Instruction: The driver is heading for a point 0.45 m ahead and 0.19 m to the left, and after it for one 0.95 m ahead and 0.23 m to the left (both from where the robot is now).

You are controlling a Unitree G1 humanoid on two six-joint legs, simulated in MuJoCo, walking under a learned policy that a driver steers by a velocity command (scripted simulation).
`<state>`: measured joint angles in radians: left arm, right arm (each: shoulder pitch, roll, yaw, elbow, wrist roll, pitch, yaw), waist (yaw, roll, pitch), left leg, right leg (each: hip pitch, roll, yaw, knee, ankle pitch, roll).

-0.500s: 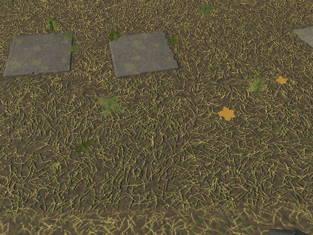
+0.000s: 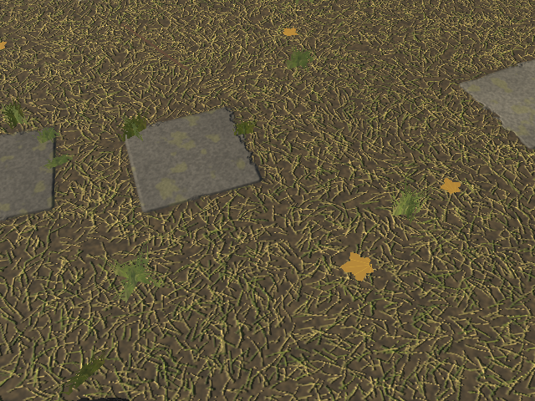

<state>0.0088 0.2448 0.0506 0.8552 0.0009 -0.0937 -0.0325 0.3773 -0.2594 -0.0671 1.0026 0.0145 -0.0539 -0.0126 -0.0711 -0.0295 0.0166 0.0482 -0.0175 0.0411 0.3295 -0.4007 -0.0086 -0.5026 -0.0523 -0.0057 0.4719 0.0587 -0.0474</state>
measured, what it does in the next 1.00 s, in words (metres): walks ahead, turning left: left foot, then right foot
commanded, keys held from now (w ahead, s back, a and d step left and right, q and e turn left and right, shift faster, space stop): q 0.96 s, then no key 0.02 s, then w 0.02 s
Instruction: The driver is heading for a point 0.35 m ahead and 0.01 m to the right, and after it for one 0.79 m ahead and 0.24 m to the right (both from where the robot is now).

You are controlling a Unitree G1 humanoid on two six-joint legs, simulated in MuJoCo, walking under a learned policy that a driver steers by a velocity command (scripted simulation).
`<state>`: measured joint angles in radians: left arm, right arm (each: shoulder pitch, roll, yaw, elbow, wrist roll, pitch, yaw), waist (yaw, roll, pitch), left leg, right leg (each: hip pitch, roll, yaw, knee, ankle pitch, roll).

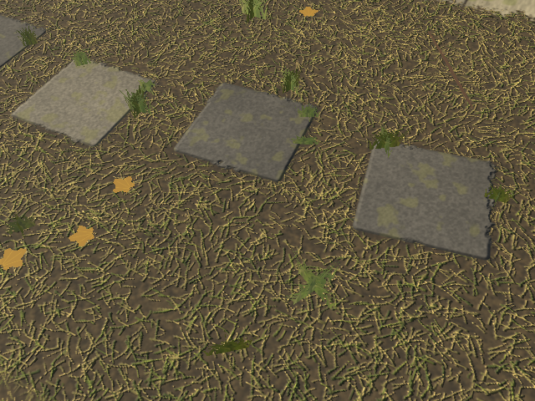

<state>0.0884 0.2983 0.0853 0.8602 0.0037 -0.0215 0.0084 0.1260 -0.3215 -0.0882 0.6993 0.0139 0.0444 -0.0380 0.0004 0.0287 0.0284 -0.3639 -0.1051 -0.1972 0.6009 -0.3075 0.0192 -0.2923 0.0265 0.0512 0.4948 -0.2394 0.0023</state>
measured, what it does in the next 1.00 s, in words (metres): walks ahead: left foot, then right foot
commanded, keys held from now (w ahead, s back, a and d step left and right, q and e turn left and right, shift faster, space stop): w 0.48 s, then w+e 0.52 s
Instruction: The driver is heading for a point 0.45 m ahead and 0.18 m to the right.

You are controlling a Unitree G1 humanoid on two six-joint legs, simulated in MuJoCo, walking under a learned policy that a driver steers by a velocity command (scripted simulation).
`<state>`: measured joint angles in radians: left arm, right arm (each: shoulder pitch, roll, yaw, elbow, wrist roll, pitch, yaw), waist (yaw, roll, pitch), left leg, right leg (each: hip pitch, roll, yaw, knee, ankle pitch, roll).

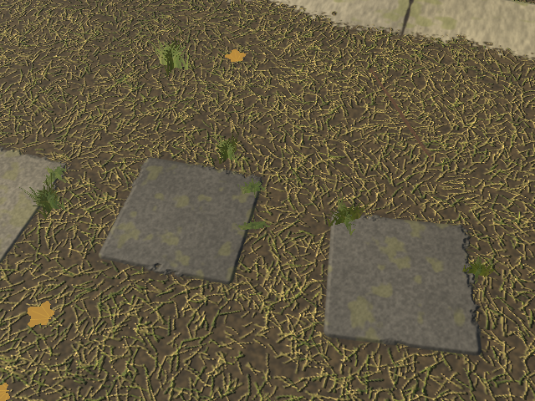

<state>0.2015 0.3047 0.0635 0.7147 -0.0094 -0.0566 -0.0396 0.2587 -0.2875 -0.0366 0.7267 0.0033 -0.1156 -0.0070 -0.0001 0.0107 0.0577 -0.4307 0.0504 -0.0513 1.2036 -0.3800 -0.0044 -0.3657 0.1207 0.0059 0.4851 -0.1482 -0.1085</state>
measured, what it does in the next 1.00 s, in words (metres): walks ahead, turning right: left foot, then right foot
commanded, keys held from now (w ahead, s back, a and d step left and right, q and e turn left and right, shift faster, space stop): w+e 0.58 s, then no key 0.42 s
